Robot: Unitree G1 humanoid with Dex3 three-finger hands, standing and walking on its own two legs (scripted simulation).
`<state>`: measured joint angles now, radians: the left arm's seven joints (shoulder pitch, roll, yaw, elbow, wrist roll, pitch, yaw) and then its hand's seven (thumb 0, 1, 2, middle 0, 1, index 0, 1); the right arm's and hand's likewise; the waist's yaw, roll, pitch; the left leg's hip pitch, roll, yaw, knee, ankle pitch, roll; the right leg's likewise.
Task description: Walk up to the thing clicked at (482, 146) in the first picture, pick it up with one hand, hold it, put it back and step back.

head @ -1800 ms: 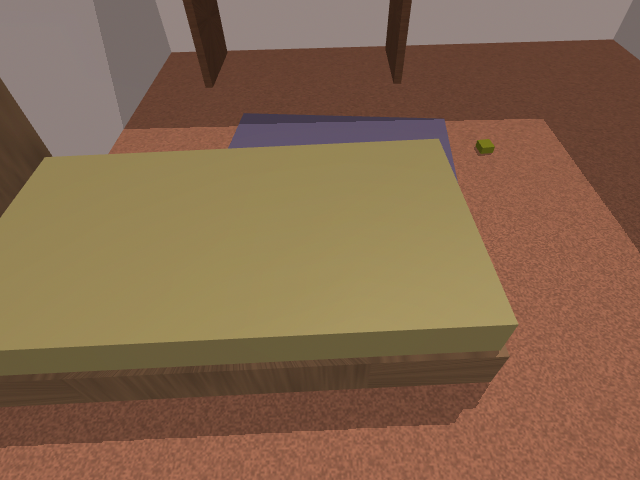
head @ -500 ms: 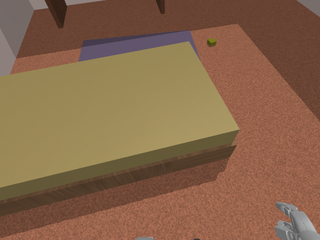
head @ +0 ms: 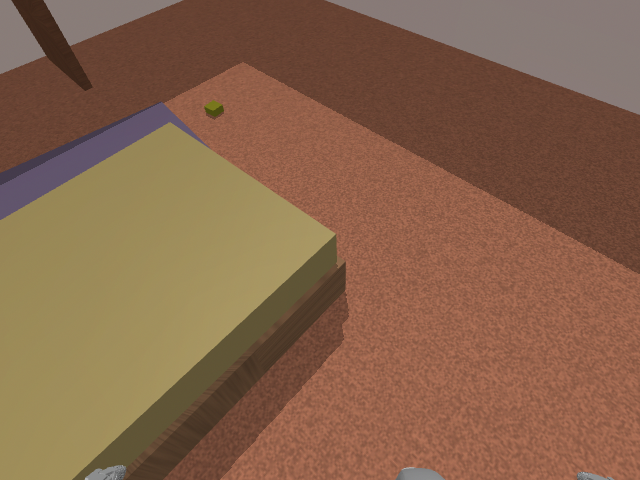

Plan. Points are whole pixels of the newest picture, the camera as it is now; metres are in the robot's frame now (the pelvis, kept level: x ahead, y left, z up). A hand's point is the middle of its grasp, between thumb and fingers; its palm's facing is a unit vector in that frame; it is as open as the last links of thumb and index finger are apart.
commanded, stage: walk up
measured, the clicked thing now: (214, 108) +1.96 +0.49 -0.75
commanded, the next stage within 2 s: none
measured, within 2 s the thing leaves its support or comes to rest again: neither
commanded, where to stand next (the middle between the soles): +0.08 -0.05 m, yaw -52 degrees
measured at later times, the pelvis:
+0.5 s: pelvis +0.07 +0.01 -0.03, yaw -23 degrees
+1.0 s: pelvis +0.03 -0.02 -0.02, yaw -40 degrees
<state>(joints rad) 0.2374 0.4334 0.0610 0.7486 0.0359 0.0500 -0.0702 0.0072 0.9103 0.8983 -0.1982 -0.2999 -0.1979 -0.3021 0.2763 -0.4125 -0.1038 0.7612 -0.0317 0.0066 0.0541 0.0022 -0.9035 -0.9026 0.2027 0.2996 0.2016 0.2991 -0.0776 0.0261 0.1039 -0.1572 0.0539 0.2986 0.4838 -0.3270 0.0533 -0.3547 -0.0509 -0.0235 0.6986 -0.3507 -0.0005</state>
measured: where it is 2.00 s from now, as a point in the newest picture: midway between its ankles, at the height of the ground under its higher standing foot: outside the picture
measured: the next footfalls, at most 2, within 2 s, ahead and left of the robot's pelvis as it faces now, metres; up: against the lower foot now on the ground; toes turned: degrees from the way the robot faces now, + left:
right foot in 0.06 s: +0.05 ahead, -0.13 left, +0.00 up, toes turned -6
left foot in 0.44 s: +0.21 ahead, +0.07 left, +0.00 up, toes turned -20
